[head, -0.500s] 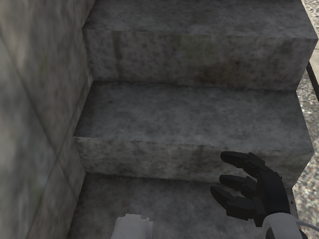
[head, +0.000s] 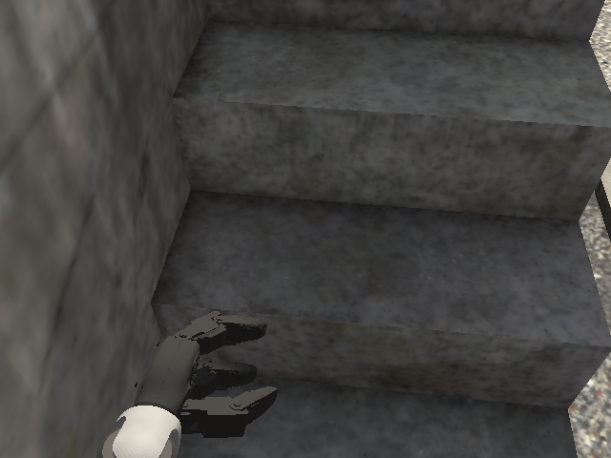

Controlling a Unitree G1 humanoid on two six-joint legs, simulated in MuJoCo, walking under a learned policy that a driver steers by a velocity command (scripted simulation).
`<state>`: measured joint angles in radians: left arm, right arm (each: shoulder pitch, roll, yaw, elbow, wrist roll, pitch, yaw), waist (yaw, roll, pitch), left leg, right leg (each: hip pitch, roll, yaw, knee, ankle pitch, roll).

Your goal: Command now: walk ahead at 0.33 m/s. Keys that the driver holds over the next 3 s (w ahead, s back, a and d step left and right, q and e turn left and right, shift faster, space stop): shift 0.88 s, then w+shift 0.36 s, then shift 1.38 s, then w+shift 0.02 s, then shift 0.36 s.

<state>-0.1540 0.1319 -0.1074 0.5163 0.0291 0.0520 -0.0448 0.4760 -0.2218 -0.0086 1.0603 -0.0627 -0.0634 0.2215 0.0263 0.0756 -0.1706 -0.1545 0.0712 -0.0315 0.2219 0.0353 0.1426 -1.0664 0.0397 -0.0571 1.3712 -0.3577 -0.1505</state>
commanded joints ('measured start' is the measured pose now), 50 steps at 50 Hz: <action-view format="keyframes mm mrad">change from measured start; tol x32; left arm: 1 690 222 97 238 -3 45 40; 11 49 161 114 253 4 -130 9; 21 641 171 181 420 -21 -141 -26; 50 488 170 182 454 5 -140 53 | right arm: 1 11 -123 -6 -70 -56 -9 39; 50 -199 -98 -59 -358 1 61 -147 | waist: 1 209 -158 -412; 2 145 -479 -460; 7 -98 -85 75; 50 2 -60 202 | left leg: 1 -168 154 -62 657 1311 42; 2 -501 -99 -84 1200 -166 -87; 5 -1033 -207 -287 1822 -258 -40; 13 -207 -67 27 1154 -128 -250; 16 -447 -48 -17 636 -180 -243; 21 -40 16 -21 441 546 -24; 50 -321 77 -161 213 -703 72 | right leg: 1 1055 -52 254 -574 940 -135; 2 1193 -332 778 -751 1251 -372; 3 925 -319 817 -746 764 -273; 5 762 -224 545 -772 262 -102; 12 220 -19 -31 -1090 288 140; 20 1054 -153 118 -751 1089 29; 27 675 -74 55 -760 172 159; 44 762 -69 81 -883 204 130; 50 753 -133 222 -910 -328 -30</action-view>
